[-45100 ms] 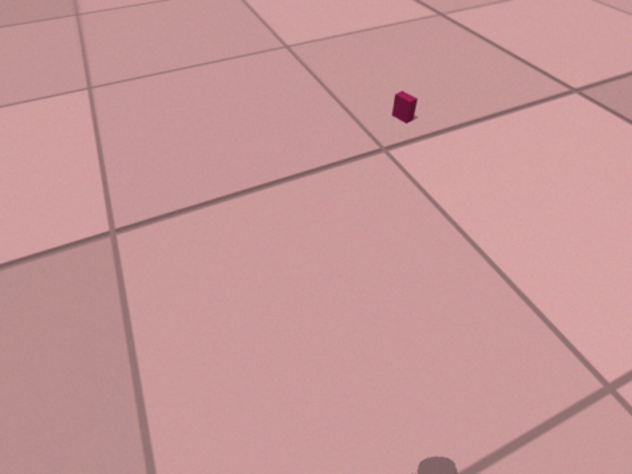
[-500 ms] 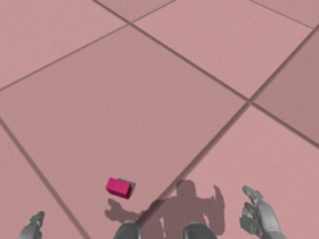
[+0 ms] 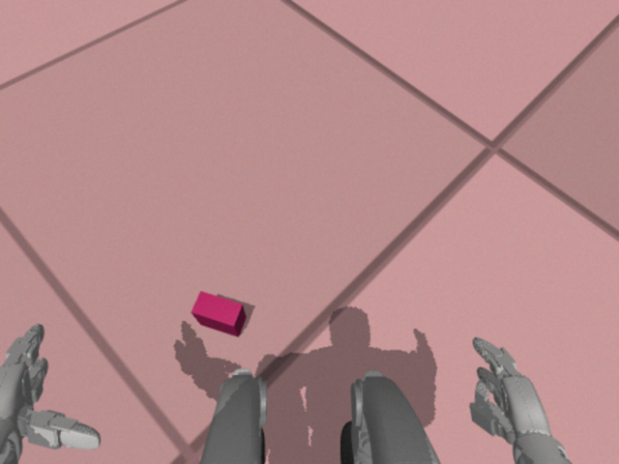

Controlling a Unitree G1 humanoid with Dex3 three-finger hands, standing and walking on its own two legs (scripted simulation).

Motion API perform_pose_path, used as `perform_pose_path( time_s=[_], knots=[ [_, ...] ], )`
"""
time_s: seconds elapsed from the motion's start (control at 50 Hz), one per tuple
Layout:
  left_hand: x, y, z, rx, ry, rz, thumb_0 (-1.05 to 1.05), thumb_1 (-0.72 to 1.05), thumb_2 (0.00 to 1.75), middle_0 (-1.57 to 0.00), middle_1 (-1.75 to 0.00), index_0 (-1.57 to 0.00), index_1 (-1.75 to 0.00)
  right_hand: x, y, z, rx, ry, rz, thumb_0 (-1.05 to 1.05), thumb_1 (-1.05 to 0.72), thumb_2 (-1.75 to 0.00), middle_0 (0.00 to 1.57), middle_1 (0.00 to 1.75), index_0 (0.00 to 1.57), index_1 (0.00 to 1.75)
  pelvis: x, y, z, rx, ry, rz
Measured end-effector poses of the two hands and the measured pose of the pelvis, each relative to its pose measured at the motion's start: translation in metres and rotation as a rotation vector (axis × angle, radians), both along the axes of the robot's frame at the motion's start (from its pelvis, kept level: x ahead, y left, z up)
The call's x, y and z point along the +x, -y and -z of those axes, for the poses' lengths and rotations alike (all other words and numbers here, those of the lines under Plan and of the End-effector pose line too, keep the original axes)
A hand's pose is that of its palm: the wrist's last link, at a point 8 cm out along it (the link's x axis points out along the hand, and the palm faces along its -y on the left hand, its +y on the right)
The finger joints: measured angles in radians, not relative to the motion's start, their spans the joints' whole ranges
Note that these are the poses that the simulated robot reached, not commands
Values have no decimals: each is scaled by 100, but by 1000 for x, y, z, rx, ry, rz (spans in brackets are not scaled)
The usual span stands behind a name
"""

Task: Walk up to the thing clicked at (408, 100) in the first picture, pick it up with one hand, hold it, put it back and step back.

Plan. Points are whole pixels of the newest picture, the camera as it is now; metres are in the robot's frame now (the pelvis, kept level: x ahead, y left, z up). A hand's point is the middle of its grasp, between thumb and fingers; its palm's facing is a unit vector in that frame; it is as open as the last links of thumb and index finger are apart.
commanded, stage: go down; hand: left
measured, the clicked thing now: (220, 315) +0.43 +0.20 -0.55
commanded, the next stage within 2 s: none
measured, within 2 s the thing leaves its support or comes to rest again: neither
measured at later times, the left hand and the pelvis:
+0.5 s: hand (70, 337) +0.30 +0.37 -0.17, palm faces +0.16 -0.98 -0.15, open 17.3 cm; pelvis -0.04 -0.01 -0.14, yaw -3 degrees
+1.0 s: hand (77, 323) +0.33 +0.39 -0.22, palm faces +0.15 -0.98 -0.09, open 17.4 cm; pelvis -0.05 +0.00 -0.21, yaw -5 degrees
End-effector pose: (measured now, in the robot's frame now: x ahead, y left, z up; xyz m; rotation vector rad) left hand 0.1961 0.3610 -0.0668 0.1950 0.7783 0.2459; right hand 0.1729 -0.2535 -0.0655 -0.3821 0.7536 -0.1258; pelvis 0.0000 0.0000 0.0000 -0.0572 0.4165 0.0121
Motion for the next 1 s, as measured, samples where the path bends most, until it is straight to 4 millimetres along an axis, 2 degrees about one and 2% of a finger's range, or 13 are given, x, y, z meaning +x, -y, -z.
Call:
perform_pose_path(
  time_s=[0.08, 0.14, 0.26, 0.34, 0.42, 0.62, 0.84, 1.0],
  knots=[
    [33, -12, 17, -6, 135, 47, -1, -56, 3, -8, -4, -8, -4, -6, 9, 35, -27, -43, 0, 1, -92, -90, 21, 30, 20, 30, -7, 1, 31, -5, -48, 7],
    [50, -21, 32, -20, 194, 47, -1, -55, 4, -7, -4, -7, -4, -14, 13, 61, -31, -89, 8, 1, -91, -90, 21, 30, 20, 30, -11, 1, 51, -9, -81, 14],
    [53, -34, 59, -48, 218, 49, -1, -53, 5, -6, -4, -5, -4, -34, 15, 108, -16, -183, 12, 1, -91, -90, 21, 30, 20, 30, -18, 2, 82, -12, -125, 23],
    [54, -42, 70, -44, 289, 46, -1, -53, 6, -5, -4, -4, -4, -46, 14, 135, -13, -230, -2, 1, -91, -90, 21, 30, 20, 30, -25, 3, 101, -13, -140, 27],
    [64, -52, 79, -36, 375, 47, -1, -52, 7, -4, -5, -4, -5, -54, 15, 157, -28, -255, -17, 1, -90, -90, 21, 30, 21, 30, -32, 6, 122, -15, -148, 31],
    [95, -58, 110, -81, 453, 94, -1, -49, 8, -3, -7, -4, -6, -68, 23, 188, -76, -273, -21, 1, -90, -90, 21, 30, 21, 30, -43, 4, 161, -36, -155, 46],
    [100, -73, 125, -74, 516, 78, -1, -51, 7, -3, -8, -5, -6, -83, 27, 214, -97, -321, -19, 1, -90, -90, 21, 30, 21, 30, -47, 2, 188, -43, -155, 51],
    [110, -74, 140, -89, 557, 96, -1, -53, 6, -3, -8, -5, -6, -86, 26, 232, -108, -330, -37, 1, -91, -90, 21, 30, 21, 30, -51, 1, 207, -50, -142, 53]
  ],
)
